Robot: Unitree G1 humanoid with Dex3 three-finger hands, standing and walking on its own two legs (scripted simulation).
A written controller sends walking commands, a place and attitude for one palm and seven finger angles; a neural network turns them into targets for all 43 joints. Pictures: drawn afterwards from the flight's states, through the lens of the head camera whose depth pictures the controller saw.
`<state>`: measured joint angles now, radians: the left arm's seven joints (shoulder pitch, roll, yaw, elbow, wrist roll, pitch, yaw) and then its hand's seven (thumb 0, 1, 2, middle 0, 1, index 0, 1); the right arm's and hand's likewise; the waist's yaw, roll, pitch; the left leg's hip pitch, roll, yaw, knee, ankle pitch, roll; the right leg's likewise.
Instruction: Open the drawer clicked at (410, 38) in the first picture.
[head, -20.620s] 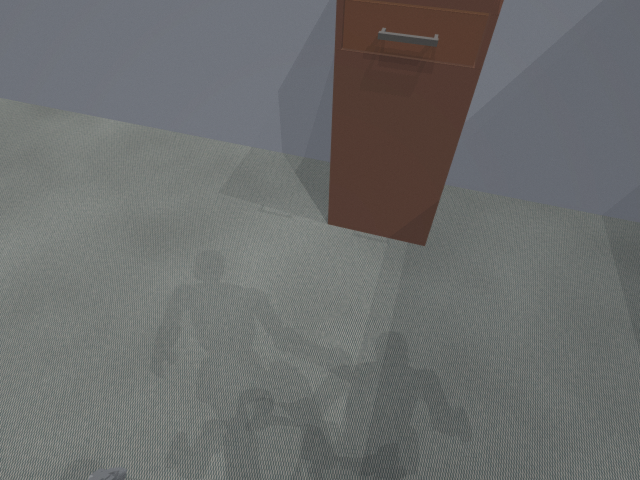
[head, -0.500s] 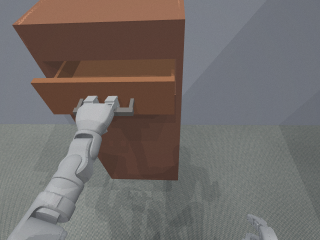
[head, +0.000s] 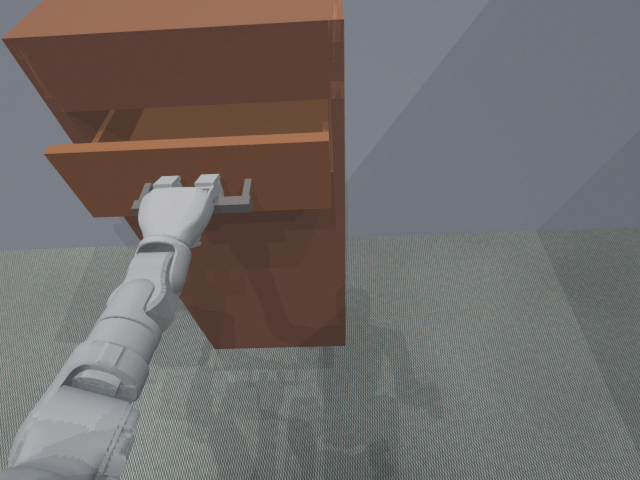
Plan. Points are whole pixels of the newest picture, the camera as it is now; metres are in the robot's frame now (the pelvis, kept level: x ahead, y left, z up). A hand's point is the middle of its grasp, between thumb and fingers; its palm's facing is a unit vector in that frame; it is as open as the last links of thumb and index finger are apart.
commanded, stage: pull the drawer open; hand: left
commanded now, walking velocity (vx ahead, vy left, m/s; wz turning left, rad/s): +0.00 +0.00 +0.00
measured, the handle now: (195, 196) +0.48 +0.20 +0.08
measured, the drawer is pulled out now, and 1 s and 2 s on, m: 0.09 0.27 0.30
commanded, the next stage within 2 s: open the thumb to release the handle in 1.60 s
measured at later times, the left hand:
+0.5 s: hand (185, 281) +0.35 +0.19 +0.05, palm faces +0.06 -0.09 -0.99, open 5.4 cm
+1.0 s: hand (165, 368) +0.24 +0.18 +0.06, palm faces +0.05 -0.15 -0.99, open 5.5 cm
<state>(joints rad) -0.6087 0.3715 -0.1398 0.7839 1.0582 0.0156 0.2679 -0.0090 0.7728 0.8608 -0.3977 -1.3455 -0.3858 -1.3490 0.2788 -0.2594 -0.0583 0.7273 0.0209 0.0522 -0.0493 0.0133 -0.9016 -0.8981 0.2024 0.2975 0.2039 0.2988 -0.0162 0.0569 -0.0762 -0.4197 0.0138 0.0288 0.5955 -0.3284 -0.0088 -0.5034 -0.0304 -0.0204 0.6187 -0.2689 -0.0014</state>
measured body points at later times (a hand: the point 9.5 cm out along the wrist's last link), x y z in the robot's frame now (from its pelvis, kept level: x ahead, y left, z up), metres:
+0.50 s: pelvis +0.02 +0.01 +0.01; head +0.04 -0.03 +0.45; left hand +0.34 +0.19 +0.11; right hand +0.19 -0.23 -0.11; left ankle -0.02 +0.13 -0.73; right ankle +0.02 -0.12 -0.73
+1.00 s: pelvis +0.04 -0.01 +0.00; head +0.05 -0.05 +0.45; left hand +0.23 +0.19 +0.11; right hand +0.26 -0.19 -0.09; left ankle -0.02 +0.13 -0.73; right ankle +0.02 -0.12 -0.73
